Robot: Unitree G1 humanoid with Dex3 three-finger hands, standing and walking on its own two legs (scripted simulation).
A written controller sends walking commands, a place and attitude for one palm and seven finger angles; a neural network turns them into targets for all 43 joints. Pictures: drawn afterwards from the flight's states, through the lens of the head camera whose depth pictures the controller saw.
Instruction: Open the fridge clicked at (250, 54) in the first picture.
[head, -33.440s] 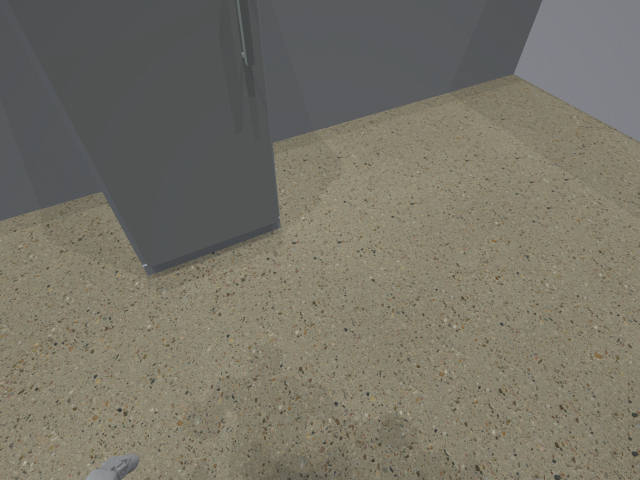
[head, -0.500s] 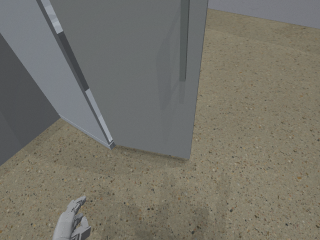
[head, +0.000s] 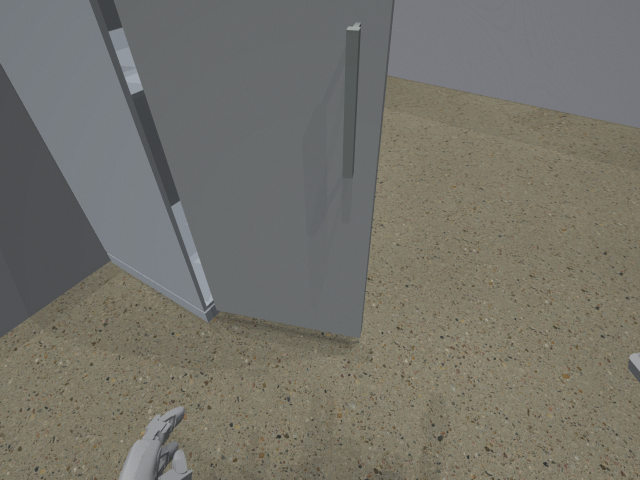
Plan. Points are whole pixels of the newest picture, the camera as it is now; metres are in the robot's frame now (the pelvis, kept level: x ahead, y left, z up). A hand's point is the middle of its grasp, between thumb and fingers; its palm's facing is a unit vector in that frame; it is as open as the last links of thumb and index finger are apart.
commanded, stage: stop stepping back and stand still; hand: right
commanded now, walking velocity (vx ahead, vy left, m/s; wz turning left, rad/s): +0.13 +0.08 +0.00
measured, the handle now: (352, 107) +0.73 -0.02 +0.16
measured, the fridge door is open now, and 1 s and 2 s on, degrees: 70 70 70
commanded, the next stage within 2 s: let the arm hang, fingers relaxed in 0.16 s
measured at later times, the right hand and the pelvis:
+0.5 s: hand out of the picture +0.12 -0.19 -0.14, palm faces +0.03 +0.97 -0.26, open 7.4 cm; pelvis +0.00 +0.01 -0.01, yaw -5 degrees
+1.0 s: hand out of the picture +0.04 -0.24 -0.15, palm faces +0.07 +0.94 -0.32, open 7.4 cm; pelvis +0.00 +0.00 +0.01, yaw -5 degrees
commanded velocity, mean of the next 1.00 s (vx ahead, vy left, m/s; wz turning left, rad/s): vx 0.01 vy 0.00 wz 0.00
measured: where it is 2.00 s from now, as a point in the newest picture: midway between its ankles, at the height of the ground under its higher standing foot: outside the picture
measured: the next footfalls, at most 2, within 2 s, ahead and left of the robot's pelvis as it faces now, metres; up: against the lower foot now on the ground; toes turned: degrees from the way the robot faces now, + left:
right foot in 0.30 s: +0.05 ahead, -0.12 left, +0.00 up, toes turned -5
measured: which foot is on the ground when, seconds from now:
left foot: down 0.00-1.00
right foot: down 0.00-0.06, up 0.08-0.28, down 0.30-1.00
